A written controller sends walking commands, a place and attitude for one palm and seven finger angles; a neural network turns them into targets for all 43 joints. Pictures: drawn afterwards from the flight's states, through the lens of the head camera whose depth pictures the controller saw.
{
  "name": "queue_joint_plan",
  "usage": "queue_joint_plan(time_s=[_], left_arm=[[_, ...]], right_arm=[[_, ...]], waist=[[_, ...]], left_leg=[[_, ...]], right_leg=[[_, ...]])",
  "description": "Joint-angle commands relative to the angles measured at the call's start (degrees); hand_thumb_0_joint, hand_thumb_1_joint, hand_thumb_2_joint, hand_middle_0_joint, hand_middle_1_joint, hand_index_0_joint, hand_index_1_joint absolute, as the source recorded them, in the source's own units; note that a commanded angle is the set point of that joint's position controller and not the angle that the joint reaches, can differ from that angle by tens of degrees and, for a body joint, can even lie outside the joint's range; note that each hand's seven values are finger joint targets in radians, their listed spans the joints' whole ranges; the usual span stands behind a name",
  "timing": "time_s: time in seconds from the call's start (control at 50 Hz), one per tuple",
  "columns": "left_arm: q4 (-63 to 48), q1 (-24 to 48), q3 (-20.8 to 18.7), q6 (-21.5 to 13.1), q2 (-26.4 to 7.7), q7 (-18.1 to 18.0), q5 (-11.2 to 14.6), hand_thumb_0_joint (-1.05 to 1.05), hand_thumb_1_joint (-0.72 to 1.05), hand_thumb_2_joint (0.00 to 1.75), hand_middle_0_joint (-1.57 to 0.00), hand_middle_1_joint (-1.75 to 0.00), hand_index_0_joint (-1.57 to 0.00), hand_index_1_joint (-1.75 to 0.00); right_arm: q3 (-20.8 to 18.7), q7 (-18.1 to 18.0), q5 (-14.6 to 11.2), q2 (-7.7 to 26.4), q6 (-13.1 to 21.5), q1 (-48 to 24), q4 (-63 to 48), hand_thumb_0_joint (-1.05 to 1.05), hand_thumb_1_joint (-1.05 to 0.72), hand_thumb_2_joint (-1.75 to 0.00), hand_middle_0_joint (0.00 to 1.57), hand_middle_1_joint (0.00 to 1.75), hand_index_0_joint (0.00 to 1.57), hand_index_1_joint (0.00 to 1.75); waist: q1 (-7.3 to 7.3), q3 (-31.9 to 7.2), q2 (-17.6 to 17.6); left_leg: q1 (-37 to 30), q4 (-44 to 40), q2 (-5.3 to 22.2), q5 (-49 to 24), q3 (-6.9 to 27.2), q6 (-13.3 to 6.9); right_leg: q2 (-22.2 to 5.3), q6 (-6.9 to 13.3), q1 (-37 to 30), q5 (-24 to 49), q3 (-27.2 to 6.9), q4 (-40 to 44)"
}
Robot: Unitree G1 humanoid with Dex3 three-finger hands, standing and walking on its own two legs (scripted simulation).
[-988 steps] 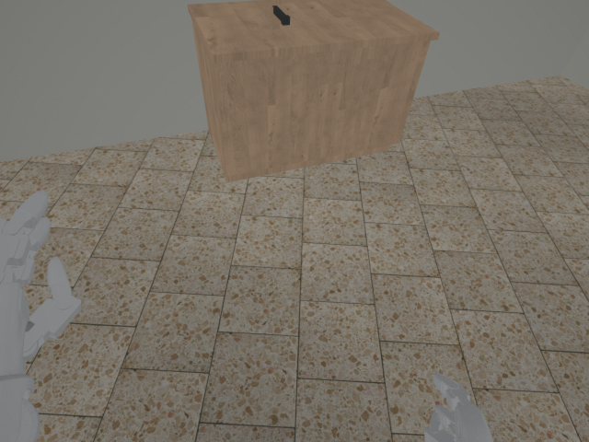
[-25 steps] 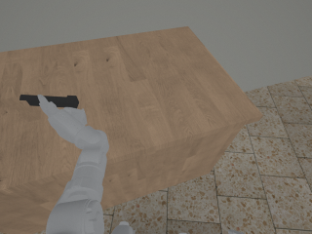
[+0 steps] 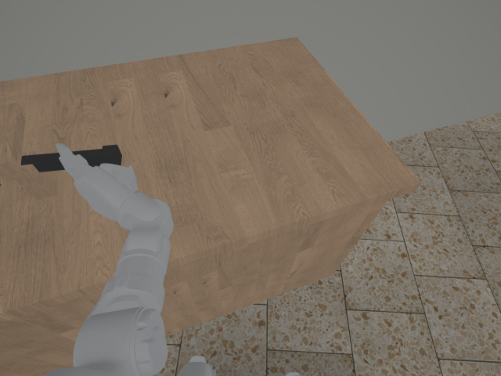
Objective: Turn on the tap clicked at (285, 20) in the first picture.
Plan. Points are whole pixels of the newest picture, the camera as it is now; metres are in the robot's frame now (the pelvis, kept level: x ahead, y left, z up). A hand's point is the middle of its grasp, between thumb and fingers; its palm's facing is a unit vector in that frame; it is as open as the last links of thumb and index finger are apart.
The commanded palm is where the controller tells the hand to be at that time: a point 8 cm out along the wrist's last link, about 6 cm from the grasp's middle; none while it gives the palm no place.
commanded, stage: lift the hand up off the lever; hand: left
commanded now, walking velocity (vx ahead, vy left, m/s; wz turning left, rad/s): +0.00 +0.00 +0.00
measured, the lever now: (111, 156) +0.47 +0.24 +0.06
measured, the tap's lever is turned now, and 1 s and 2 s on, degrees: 80 79 79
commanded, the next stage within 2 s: none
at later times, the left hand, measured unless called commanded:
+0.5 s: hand (125, 172) +0.43 +0.20 +0.08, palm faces +0.83 -0.55 -0.09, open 7.8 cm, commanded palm +0.37 +0.20 +0.09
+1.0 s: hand (119, 167) +0.41 +0.20 +0.10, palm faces +0.83 -0.54 -0.09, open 7.9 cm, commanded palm +0.36 +0.20 +0.11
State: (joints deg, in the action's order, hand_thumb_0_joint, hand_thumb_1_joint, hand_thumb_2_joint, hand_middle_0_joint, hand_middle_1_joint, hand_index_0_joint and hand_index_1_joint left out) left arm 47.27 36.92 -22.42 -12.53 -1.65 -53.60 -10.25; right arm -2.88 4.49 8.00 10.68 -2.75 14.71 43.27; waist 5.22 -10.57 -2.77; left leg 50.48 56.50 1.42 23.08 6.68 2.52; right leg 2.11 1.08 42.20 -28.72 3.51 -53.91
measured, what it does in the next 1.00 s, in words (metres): stands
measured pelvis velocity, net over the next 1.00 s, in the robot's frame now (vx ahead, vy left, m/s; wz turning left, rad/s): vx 0.00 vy -0.01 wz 0.02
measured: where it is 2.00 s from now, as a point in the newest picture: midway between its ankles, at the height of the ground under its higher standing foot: outside the picture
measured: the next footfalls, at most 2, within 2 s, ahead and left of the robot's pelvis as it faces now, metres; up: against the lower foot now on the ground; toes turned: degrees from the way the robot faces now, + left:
none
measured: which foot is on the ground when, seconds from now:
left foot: down 0.00-1.00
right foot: down 0.00-1.00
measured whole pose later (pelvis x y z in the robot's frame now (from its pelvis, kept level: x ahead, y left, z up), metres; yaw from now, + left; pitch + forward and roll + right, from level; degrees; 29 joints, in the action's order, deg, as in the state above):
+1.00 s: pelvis +0.00 -0.01 +0.02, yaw +1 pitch +12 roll -2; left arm 39.0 32.1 -19.1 -5.1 0.1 -52.4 -8.6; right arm -2.1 3.0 6.4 10.8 -2.3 12.5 42.4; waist 3.1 -9.4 -2.5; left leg 40.7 49.9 1.3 21.0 6.9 3.0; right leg 1.9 1.7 32.7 -27.0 3.8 -48.1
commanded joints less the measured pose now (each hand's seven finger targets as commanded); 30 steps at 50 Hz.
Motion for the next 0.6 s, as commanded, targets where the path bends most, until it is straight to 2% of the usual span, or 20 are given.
queue_joint_plan(time_s=[0.0, 0.02, 0.06, 0.08, 0.12, 0.14, 0.2, 0.22, 0.24, 0.3, 0.32, 0.34, 0.36, 0.4, 0.42, 0.44, 0.46, 0.48, 0.52, 0.58], left_arm=[[-12.8, 20.9, 3.5, -1.9, -5.7, 0.1, -1.9, 0.0, 0.9, 0.9, -0.15, -0.15, -0.15, -0.15], [-11.9, 20.2, 1.8, -1.4, -7.4, -0.1, -2.2, 0.0, 0.9, 0.9, -0.15, -0.15, -0.15, -0.15], [-12.6, 22.2, 4.0, -1.2, -5.2, 0.0, -2.0, 0.0, 0.9, 0.9, -0.15, -0.15, -0.15, -0.15], [-12.7, 23.3, 3.2, -1.2, -6.2, -0.2, -2.1, 0.0, 0.9, 0.9, -0.15, -0.15, -0.15, -0.15], [-13.6, 22.2, 0.9, -1.3, -8.7, -0.6, -2.6, 0.0, 0.9, 0.9, -0.15, -0.15, -0.15, -0.15], [-14.8, 23.9, 3.4, -1.5, -6.4, -0.5, -2.8, 0.0, 0.9, 0.9, -0.15, -0.15, -0.15, -0.15], [-14.2, 23.6, 3.9, -1.1, -6.3, -0.5, -3.2, 0.0, 0.9, 0.9, -0.15, -0.15, -0.15, -0.15], [-13.3, 22.5, 2.1, -0.7, -7.9, -0.5, -3.3, 0.0, 0.9, 0.9, -0.15, -0.15, -0.15, -0.15], [-13.9, 22.8, 4.2, -0.5, -5.9, -0.1, -2.9, 0.0, 0.9, 0.9, -0.15, -0.15, -0.15, -0.15], [-14.7, 21.0, 3.8, 0.1, -6.3, 0.4, -1.9, 0.0, 0.9, 0.9, -0.15, -0.15, -0.15, -0.15], [-15.8, 20.7, 2.9, 0.1, -7.1, 0.3, -2.2, 0.0, 0.9, 0.9, -0.15, -0.15, -0.15, -0.15], [-17.3, 21.5, 4.9, 0.0, -5.4, 0.4, -1.9, 0.0, 0.9, 0.9, -0.15, -0.15, -0.15, -0.15], [-17.7, 21.3, 4.0, 0.0, -6.3, 0.3, -1.8, 0.0, 0.9, 0.9, -0.15, -0.15, -0.15, -0.15], [-17.9, 20.6, 5.1, 0.3, -5.3, 0.4, -1.8, 0.0, 0.9, 0.9, -0.15, -0.15, -0.15, -0.15], [-18.4, 20.1, 3.6, 0.3, -7.0, 0.3, -2.1, 0.0, 0.9, 0.9, -0.15, -0.15, -0.15, -0.15], [-20.2, 20.6, 5.9, 0.2, -4.8, 0.5, -2.1, 0.0, 0.9, 0.9, -0.15, -0.15, -0.15, -0.15], [-20.7, 18.9, 5.1, 0.3, -5.5, 0.5, -2.0, 0.0, 0.9, 0.9, -0.15, -0.15, -0.15, -0.15], [-21.2, 19.6, 7.2, 0.4, -3.7, 0.8, -2.0, 0.0, 0.9, 0.9, -0.15, -0.15, -0.15, -0.15], [-20.2, 19.0, 5.7, 1.1, -5.4, 0.8, -2.2, 0.0, 0.9, 0.9, -0.15, -0.15, -0.15, -0.15], [-21.1, 20.7, 8.2, 1.5, -3.4, 1.1, -1.8, 0.0, 0.9, 0.9, -0.15, -0.15, -0.15, -0.15]], right_arm=[[-2.5, 0.0, -0.3, 7.7, 1.6, 1.2, -5.8, 0.0, -0.9, -0.9, 0.2, 0.3, 0.2, 0.3], [-2.5, -0.2, -0.4, 8.1, 1.5, 1.2, -5.4, 0.0, -0.9, -0.9, 0.2, 0.3, 0.2, 0.3], [-2.3, -0.1, -0.5, 7.7, 1.7, 0.6, -5.7, 0.0, -0.9, -0.9, 0.2, 0.3, 0.2, 0.3], [-2.3, -0.2, -0.4, 7.8, 1.9, 0.7, -5.6, 0.0, -0.9, -0.9, 0.2, 0.3, 0.2, 0.3], [-2.5, -0.5, -0.4, 8.0, 2.0, 0.6, -5.3, 0.0, -0.9, -0.9, 0.2, 0.3, 0.2, 0.3], [-2.3, -0.3, -0.4, 7.6, 2.2, 0.5, -5.5, 0.0, -0.9, -0.9, 0.2, 0.3, 0.2, 0.3], [-2.2, -0.2, -0.2, 7.4, 2.4, 0.4, -5.4, 0.0, -0.9, -0.9, 0.2, 0.3, 0.2, 0.3], [-2.4, -0.4, -0.2, 7.8, 2.3, 0.6, -5.0, 0.0, -0.9, -0.9, 0.2, 0.3, 0.2, 0.3], [-2.2, -0.3, -0.4, 7.5, 2.2, 0.4, -5.5, 0.0, -0.9, -0.9, 0.2, 0.3, 0.2, 0.3], [-2.4, -0.5, -0.7, 7.6, 2.1, 0.6, -6.2, 0.0, -0.9, -0.9, 0.2, 0.3, 0.2, 0.3], [-2.4, -0.6, -0.7, 7.8, 2.1, 0.4, -6.0, 0.0, -0.9, -0.9, 0.2, 0.3, 0.2, 0.3], [-2.2, -0.4, -0.8, 7.4, 2.2, 0.2, -6.3, 0.0, -0.9, -0.9, 0.2, 0.3, 0.2, 0.3], [-2.2, -0.4, -0.8, 7.4, 2.2, 0.1, -6.2, 0.0, -0.9, -0.9, 0.2, 0.3, 0.2, 0.3], [-2.1, -0.3, -0.8, 7.4, 2.3, -0.1, -6.5, 0.0, -0.9, -0.9, 0.2, 0.3, 0.2, 0.3], [-2.4, -0.6, -0.9, 7.7, 2.3, -0.3, -6.1, 0.0, -0.9, -0.9, 0.2, 0.3, 0.2, 0.3], [-2.2, -0.4, -0.8, 7.3, 2.4, -0.4, -6.6, 0.0, -0.9, -0.9, 0.2, 0.3, 0.2, 0.3], [-2.4, -0.3, -0.9, 7.3, 2.4, -0.5, -6.9, 0.0, -0.9, -0.9, 0.2, 0.3, 0.2, 0.3], [-2.2, -0.3, -0.9, 7.2, 2.5, -1.0, -6.9, 0.0, -0.9, -0.9, 0.2, 0.3, 0.2, 0.3], [-2.3, -0.7, -0.9, 7.5, 2.6, -1.3, -6.4, 0.0, -0.9, -0.9, 0.2, 0.3, 0.2, 0.3], [-2.1, -0.8, -1.3, 7.1, 2.8, -2.5, -6.5, 0.0, -0.9, -0.9, 0.2, 0.3, 0.2, 0.3]], waist=[[0.47, -20.4, 1.5], [-0.09, -18.8, 1.0], [0.61, -17.4, 1.1], [0.81, -17.5, 2.6], [-0.4, -18.3, 0.3], [0.36, -18.8, -0.9], [0.52, -18.5, -0.2], [0.11, -18.4, -0.2], [0.49, -18.6, -0.4], [0.03, -19.8, 1.8], [-0.65, -20.1, -1.1], [-0.33, -20.1, -1.7], [-0.42, -19.7, -1.6], [-0.19, -18.9, 0.4], [-0.75, -19.0, -0.1], [-0.5, -19.5, -1.0], [-1.07, -19.6, -0.5], [-0.32, -19.1, 0.4], [-0.69, -17.4, 0.4], [-0.18, -16.6, -0.1]], left_leg=[[-20.1, -4.6, -1.1, -19.1, -3.8, -2.9], [-19.5, -5.3, -0.9, -18.7, -3.3, -2.7], [-19.3, -5.9, -1.1, -17.0, -3.5, -2.9], [-18.9, -5.8, -1.1, -16.1, -3.7, -3.1], [-19.2, -6.2, -1.1, -16.5, -3.5, -2.9], [-20.4, -6.1, -1.1, -17.2, -3.7, -2.9], [-20.3, -5.9, -1.1, -16.9, -3.9, -2.9], [-20.4, -6.0, -1.1, -17.2, -3.6, -2.9], [-20.7, -6.2, -1.2, -17.2, -3.9, -3.0], [-21.0, -6.5, -1.3, -18.5, -4.3, -3.1], [-22.1, -6.5, -1.2, -19.5, -4.1, -2.8], [-22.8, -6.7, -1.3, -19.7, -3.9, -2.8], [-23.0, -6.5, -1.2, -20.1, -4.1, -2.8], [-22.5, -6.8, -1.2, -19.8, -4.2, -2.9], [-22.8, -6.8, -1.0, -20.3, -3.8, -2.7], [-23.5, -6.8, -1.2, -21.1, -4.1, -2.8], [-23.7, -6.9, -1.0, -21.6, -3.9, -2.7], [-24.0, -6.7, -1.1, -21.5, -4.1, -2.9], [-23.3, -7.2, -1.0, -20.5, -3.8, -2.8], [-23.7, -7.9, -1.1, -18.7, -3.9, -2.7]], right_leg=[[-0.1, 0.8, -7.0, 23.4, 1.7, 9.0], [-0.1, 0.9, -6.6, 22.7, 1.7, 8.8], [-0.2, 0.8, -6.3, 21.2, 1.8, 9.4], [-0.2, 0.6, -6.7, 21.0, 1.6, 10.0], [-0.3, 0.9, -7.1, 21.0, 1.3, 9.6], [-0.4, 0.9, -6.7, 21.2, 1.5, 9.4], [-0.4, 0.9, -6.9, 21.1, 1.6, 9.8], [-0.3, 0.9, -6.7, 21.2, 1.5, 9.7], [-0.4, 0.8, -7.3, 21.5, 1.4, 10.0], [-0.4, 0.7, -9.8, 24.0, 1.2, 10.6], [-0.4, 0.9, -9.4, 24.4, 1.1, 10.2], [-0.4, 0.9, -9.2, 24.0, 1.4, 10.2], [-0.4, 1.0, -9.4, 24.4, 1.3, 10.5], [-0.4, 0.8, -10.1, 24.7, 1.5, 10.9], [-0.4, 1.0, -10.1, 25.0, 1.4, 10.6], [-0.5, 0.9, -10.4, 25.8, 1.5, 10.5], [-0.4, 1.1, -10.9, 25.9, 1.6, 10.4], [-0.4, 0.9, -10.6, 26.1, 1.6, 10.8], [-0.5, 1.0, -10.4, 25.3, 1.5, 11.0], [-0.6, 1.0, -10.2, 23.4, 1.4, 11.7]])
